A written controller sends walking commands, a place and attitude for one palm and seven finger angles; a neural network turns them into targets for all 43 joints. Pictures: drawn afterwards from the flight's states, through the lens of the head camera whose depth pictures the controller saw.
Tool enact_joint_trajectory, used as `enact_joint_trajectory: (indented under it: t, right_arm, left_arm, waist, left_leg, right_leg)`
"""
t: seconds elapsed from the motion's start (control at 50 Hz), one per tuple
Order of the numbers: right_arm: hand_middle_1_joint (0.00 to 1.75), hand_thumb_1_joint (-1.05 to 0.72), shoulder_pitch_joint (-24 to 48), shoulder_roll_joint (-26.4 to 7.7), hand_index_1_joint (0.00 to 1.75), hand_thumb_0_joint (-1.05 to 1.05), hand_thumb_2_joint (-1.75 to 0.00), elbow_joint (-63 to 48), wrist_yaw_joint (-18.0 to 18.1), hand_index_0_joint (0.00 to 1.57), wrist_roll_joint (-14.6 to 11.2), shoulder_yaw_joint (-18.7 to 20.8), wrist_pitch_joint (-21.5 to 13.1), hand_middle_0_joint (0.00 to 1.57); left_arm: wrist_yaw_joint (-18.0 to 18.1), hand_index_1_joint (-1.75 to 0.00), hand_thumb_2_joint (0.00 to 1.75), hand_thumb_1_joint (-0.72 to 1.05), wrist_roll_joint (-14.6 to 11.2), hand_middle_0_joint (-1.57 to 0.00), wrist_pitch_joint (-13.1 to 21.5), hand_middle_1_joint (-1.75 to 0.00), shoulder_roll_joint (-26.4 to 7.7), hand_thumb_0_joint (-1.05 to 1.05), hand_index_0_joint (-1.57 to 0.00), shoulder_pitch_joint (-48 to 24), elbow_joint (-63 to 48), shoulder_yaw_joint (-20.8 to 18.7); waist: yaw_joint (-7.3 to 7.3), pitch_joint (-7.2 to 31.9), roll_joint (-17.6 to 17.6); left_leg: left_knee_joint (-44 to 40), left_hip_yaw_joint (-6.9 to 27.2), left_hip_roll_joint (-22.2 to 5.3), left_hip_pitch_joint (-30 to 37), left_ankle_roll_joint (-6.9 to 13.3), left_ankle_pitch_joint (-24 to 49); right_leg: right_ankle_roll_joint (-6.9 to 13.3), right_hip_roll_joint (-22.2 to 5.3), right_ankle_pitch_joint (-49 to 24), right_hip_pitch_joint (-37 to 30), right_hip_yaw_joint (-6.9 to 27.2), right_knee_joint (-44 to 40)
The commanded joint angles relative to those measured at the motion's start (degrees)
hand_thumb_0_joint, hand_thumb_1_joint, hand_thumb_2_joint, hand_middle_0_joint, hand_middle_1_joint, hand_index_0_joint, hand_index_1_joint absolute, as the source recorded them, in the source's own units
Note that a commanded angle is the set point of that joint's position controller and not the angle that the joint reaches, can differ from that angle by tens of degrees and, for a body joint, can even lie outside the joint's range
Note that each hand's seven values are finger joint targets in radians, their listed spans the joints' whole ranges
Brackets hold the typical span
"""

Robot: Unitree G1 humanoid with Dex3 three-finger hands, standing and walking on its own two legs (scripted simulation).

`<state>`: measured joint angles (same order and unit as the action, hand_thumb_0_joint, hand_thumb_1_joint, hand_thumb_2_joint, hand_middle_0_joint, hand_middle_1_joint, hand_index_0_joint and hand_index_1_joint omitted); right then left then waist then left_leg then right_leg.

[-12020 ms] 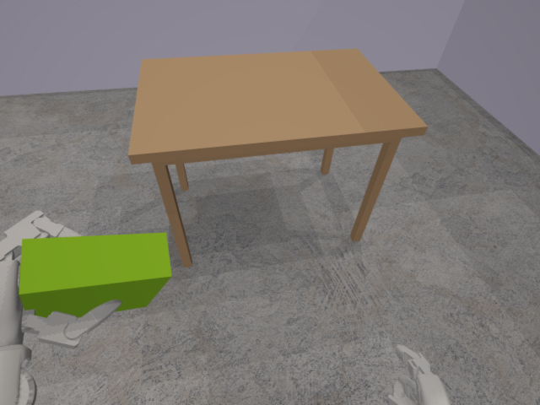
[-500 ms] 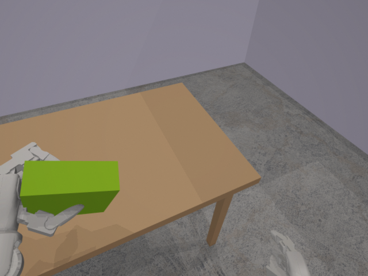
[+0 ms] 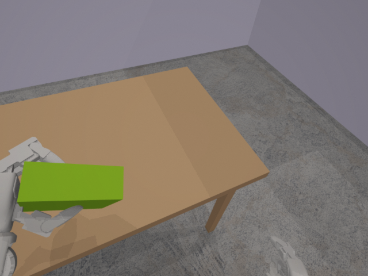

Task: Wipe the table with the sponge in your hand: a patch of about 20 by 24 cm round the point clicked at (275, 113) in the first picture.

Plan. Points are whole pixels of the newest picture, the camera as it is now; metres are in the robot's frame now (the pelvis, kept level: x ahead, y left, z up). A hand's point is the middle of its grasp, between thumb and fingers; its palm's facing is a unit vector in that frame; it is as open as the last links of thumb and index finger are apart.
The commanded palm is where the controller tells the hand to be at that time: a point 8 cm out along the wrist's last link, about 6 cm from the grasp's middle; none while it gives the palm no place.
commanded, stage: come to a stop and stand still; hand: left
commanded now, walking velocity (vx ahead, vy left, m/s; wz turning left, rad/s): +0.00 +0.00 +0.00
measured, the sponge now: (86, 189) +0.23 +0.19 +0.12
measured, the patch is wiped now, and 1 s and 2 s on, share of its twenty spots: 0.00 0.00 0.00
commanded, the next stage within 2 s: look again from close up in 0.68 s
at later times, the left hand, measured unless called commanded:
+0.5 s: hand (35, 175) +0.23 +0.26 +0.16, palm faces +0.37 -0.85 -0.36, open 9.5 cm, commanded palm +0.17 +0.29 +0.17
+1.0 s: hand (49, 179) +0.22 +0.24 +0.15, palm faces +0.35 -0.85 -0.39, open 9.5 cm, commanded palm +0.17 +0.27 +0.17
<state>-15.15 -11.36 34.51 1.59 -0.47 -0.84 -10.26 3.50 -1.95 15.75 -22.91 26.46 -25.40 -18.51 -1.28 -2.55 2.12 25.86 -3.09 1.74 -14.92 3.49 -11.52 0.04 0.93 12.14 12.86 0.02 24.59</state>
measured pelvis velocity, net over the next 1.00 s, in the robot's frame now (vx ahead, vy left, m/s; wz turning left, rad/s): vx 0.01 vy -0.01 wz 0.00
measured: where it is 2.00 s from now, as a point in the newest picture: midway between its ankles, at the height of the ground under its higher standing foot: outside the picture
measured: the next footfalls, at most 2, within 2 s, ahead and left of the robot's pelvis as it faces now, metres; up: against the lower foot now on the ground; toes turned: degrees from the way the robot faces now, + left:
none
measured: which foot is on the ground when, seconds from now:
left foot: down 0.00-1.00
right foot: down 0.00-1.00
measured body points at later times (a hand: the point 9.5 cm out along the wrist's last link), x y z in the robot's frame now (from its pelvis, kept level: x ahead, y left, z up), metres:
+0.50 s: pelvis +0.01 +0.01 +0.00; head +0.03 +0.04 +0.45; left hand +0.20 +0.30 +0.18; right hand +0.21 -0.20 -0.06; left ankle +0.03 +0.08 -0.74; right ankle +0.01 -0.12 -0.74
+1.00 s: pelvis +0.01 -0.01 +0.00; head +0.03 +0.01 +0.45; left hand +0.20 +0.28 +0.18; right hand +0.18 -0.24 -0.07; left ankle +0.03 +0.08 -0.74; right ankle +0.01 -0.12 -0.74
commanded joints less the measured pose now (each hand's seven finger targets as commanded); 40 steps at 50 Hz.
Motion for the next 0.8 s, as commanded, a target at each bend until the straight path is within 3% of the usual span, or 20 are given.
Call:
enact_joint_trajectory:
  t: [0.0, 0.08, 0.1, 0.14, 0.16, 0.18, 0.26, 0.28, 0.36, 0.38, 0.42, 0.46, 0.48, 0.56, 0.58, 0.66, 0.72, 0.76, 0.78]
  right_arm:
    - [0.3, -0.9, 7.02, -6.9, 0.3, 0.0, -0.9, -9.45, 0.89, 0.2, -0.09, 2.33, -4.27, 0.2]
    - [0.3, -0.9, 6.85, -6.92, 0.3, 0.0, -0.9, -8.71, 0.2, 0.2, 0.11, 2.34, -4.82, 0.2]
    - [0.3, -0.9, 6.66, -7.14, 0.3, 0.0, -0.9, -8.7, -0.01, 0.2, 0.16, 2.59, -4.71, 0.2]
    - [0.3, -0.9, 6.66, -7.25, 0.3, 0.0, -0.9, -8.82, -0.4, 0.2, 0.19, 2.72, -4.07, 0.2]
    - [0.3, -0.9, 7.45, -7.06, 0.3, 0.0, -0.9, -8.53, -0.63, 0.2, 0.05, 2.56, -3.97, 0.2]
    - [0.3, -0.9, 6.97, -7.0, 0.3, 0.0, -0.9, -8.71, -0.68, 0.2, 0.28, 2.3, -3.18, 0.2]
    - [0.3, -0.9, 8.17, -6.93, 0.3, 0.0, -0.9, -9.34, -0.03, 0.2, 0.04, 2.25, -1.65, 0.2]
    - [0.3, -0.9, 7.94, -6.89, 0.3, 0.0, -0.9, -9.56, 0.04, 0.2, 0.24, 2.06, -1.17, 0.2]
    - [0.3, -0.9, 9.14, -6.7, 0.3, 0.0, -0.9, -10.46, 0.77, 0.2, 0.03, 2.01, -0.89, 0.2]
    - [0.3, -0.9, 8.79, -6.73, 0.3, 0.0, -0.9, -10.66, 0.79, 0.2, 0.23, 1.74, -0.68, 0.2]
    - [0.3, -0.9, 8.67, -6.97, 0.3, 0.0, -0.9, -10.75, 0.97, 0.2, 0.19, 2.04, -0.83, 0.2]
    - [0.3, -0.9, 9.34, -7.06, 0.3, 0.0, -0.9, -10.62, 1.04, 0.2, 0.0, 2.12, -1.1, 0.2]
    - [0.3, -0.9, 8.86, -7.12, 0.3, 0.0, -0.9, -10.47, 1.02, 0.2, 0.21, 1.95, -0.99, 0.2]
    - [0.3, -0.9, 9.3, -7.34, 0.3, 0.0, -0.9, -10.15, 1.22, 0.2, -0.03, 2.28, -1.27, 0.2]
    - [0.3, -0.9, 8.92, -7.29, 0.3, 0.0, -0.9, -10.05, 1.16, 0.2, 0.16, 2.08, -1.0, 0.2]
    - [0.3, -0.9, 9.39, -7.44, 0.3, 0.0, -0.9, -10.09, 1.36, 0.2, -0.1, 2.45, -1.14, 0.2]
    - [0.3, -0.9, 8.63, -7.72, 0.3, 0.0, -0.9, -10.1, 1.29, 0.2, 0.0, 2.59, -0.89, 0.2]
    - [0.3, -0.9, 9.48, -7.57, 0.3, 0.0, -0.9, -10.0, 1.46, 0.2, -0.07, 2.56, -1.04, 0.2]
    - [0.3, -0.9, 9.01, -7.55, 0.3, 0.0, -0.9, -9.87, 1.36, 0.2, 0.08, 2.32, -0.79, 0.2]
  left_arm:
    - [2.37, -1.6, 1.3, 0.1, -1.35, -1.2, 4.81, -1.6, -12.13, 0.0, -1.2, -11.84, -13.73, -11.28]
    - [2.25, -1.6, 1.3, 0.1, -1.28, -1.2, 4.43, -1.6, -8.94, 0.0, -1.2, -10.32, -16.14, -7.97]
    - [2.44, -1.6, 1.3, 0.1, -1.21, -1.2, 4.08, -1.6, -9.54, 0.0, -1.2, -9.32, -16.63, -8.4]
    - [2.59, -1.6, 1.3, 0.1, -1.09, -1.2, 3.39, -1.6, -8.67, 0.0, -1.2, -7.43, -15.94, -7.84]
    - [2.61, -1.6, 1.3, 0.1, -0.93, -1.2, 3.0, -1.6, -8.38, 0.0, -1.2, -6.48, -15.48, -8.06]
    - [2.43, -1.6, 1.3, 0.1, -1.22, -1.2, 2.67, -1.6, -7.28, 0.0, -1.2, -5.58, -13.7, -7.15]
    - [2.68, -1.6, 1.3, 0.1, -1.2, -1.2, 1.61, -1.6, -9.04, 0.0, -1.2, -6.67, -13.29, -9.19]
    - [2.4, -1.6, 1.3, 0.1, -1.39, -1.2, 1.62, -1.6, -7.52, 0.0, -1.2, -6.87, -12.63, -7.87]
    - [2.77, -1.6, 1.3, 0.1, -1.27, -1.2, 1.23, -1.6, -9.45, 0.0, -1.2, -8.54, -15.16, -9.31]
    - [2.58, -1.6, 1.3, 0.1, -1.51, -1.2, 1.26, -1.6, -7.55, 0.0, -1.2, -8.59, -14.48, -7.47]
    - [2.8, -1.6, 1.3, 0.1, -1.35, -1.2, 1.02, -1.6, -7.89, 0.0, -1.2, -8.72, -15.09, -7.54]
    - [3.08, -1.6, 1.3, 0.1, -1.09, -1.2, 0.8, -1.6, -8.35, 0.0, -1.2, -8.91, -15.54, -7.92]
    - [2.95, -1.6, 1.3, 0.1, -1.14, -1.2, 0.93, -1.6, -6.82, 0.0, -1.2, -9.06, -14.97, -6.47]
    - [3.45, -1.6, 1.3, 0.1, -0.66, -1.2, 0.59, -1.6, -8.12, 0.0, -1.2, -8.8, -14.52, -7.61]
    - [3.3, -1.6, 1.3, 0.1, -0.79, -1.2, 0.7, -1.6, -6.57, 0.0, -1.2, -8.43, -13.37, -6.33]
    - [3.5, -1.6, 1.3, 0.1, -0.56, -1.2, 0.43, -1.6, -8.23, 0.0, -1.2, -7.73, -13.26, -7.91]
    - [3.39, -1.6, 1.3, 0.1, -0.73, -1.2, 0.6, -1.6, -7.67, 0.0, -1.2, -6.91, -13.36, -7.41]
    - [3.57, -1.6, 1.3, 0.1, -0.77, -1.2, 0.42, -1.6, -9.33, 0.0, -1.2, -5.87, -13.98, -9.09]
    - [3.36, -1.6, 1.3, 0.1, -0.92, -1.2, 0.51, -1.6, -7.36, 0.0, -1.2, -5.46, -13.31, -7.36]
  waist:
    - [-0.39, 9.64, -8.06]
    - [-0.26, 13.13, -8.74]
    - [-0.25, 13.79, -9.02]
    - [-0.29, 13.72, -7.49]
    - [-0.14, 13.29, -8.8]
    - [-0.1, 12.52, -7.8]
    - [0.07, 10.02, -7.96]
    - [0.09, 10.04, -7.58]
    - [0.05, 10.65, -8.38]
    - [0.12, 9.98, -7.78]
    - [0.16, 10.61, -7.36]
    - [0.24, 10.45, -7.87]
    - [0.23, 10.24, -7.55]
    - [0.2, 9.94, -7.94]
    - [0.19, 9.49, -6.81]
    - [0.23, 8.95, -6.54]
    - [0.22, 9.59, -4.96]
    - [0.17, 9.99, -6.06]
    - [0.23, 9.6, -5.56]
  left_leg:
    - [-7.5, 9.77, -7.13, 1.16, -1.66, 0.83]
    - [-3.55, 8.51, -7.53, 8.01, -3.48, 20.02]
    - [-2.64, 8.5, -7.87, 9.05, -3.93, 23.77]
    - [-2.14, 8.37, -8.2, 8.58, -4.33, 25.77]
    - [-2.47, 7.65, -7.99, 9.33, -5.05, 27.82]
    - [-2.97, 7.71, -8.51, 8.1, -4.96, 26.83]
    - [-4.94, 7.5, -8.36, 5.13, -5.33, 19.54]
    - [-5.5, 7.5, -8.51, 4.53, -5.18, 17.82]
    - [-6.35, 7.17, -8.01, 4.58, -4.79, 11.82]
    - [-6.91, 7.43, -7.96, 3.62, -4.53, 9.87]
    - [-6.52, 7.39, -7.48, 3.82, -4.04, 7.89]
    - [-6.77, 7.3, -7.06, 4.38, -4.18, 7.42]
    - [-6.96, 7.48, -7.06, 3.89, -4.0, 7.11]
    - [-7.53, 7.65, -6.86, 3.71, -4.08, 5.07]
    - [-7.92, 7.71, -7.04, 3.26, -3.84, 3.92]
    - [-8.06, 7.57, -6.6, 2.87, -3.53, 1.72]
    - [-7.52, 7.76, -6.36, 2.52, -3.12, 2.61]
    - [-7.24, 7.56, -6.19, 3.32, -3.19, 3.78]
    - [-7.37, 7.4, -6.2, 2.64, -3.03, 3.31]
  right_leg:
    - [1.0, -3.3, -5.0, -5.48, 2.97, -0.3]
    - [1.1, -3.23, -11.65, -4.97, 1.73, 0.52]
    - [1.14, -3.29, -12.8, -5.1, 1.88, 0.51]
    - [1.13, -3.34, -13.52, -5.6, 1.93, 0.17]
    - [1.2, -2.73, -13.59, -4.96, 1.44, 0.55]
    - [1.0, -2.82, -12.13, -4.77, 0.78, 0.26]
    - [0.9, -2.48, -10.88, -4.97, 1.45, -0.99]
    - [0.85, -2.37, -9.89, -5.06, 1.08, -1.17]
    - [0.79, -2.42, -9.61, -5.76, 1.94, -2.16]
    - [0.71, -2.48, -8.78, -5.78, 1.5, -2.63]
    - [0.9, -2.76, -9.74, -6.41, 2.6, -3.34]
    - [0.94, -2.54, -9.95, -5.99, 2.9, -3.62]
    - [0.91, -2.55, -9.57, -6.04, 2.4, -3.76]
    - [0.89, -2.46, -8.48, -5.98, 2.98, -4.07]
    - [0.81, -2.42, -7.58, -5.76, 2.4, -4.39]
    - [0.85, -2.57, -7.01, -5.62, 3.18, -5.06]
    - [0.97, -2.75, -7.78, -6.41, 3.17, -5.3]
    - [0.97, -2.89, -8.69, -6.32, 3.4, -5.37]
    - [0.9, -2.81, -8.01, -6.36, 2.8, -5.55]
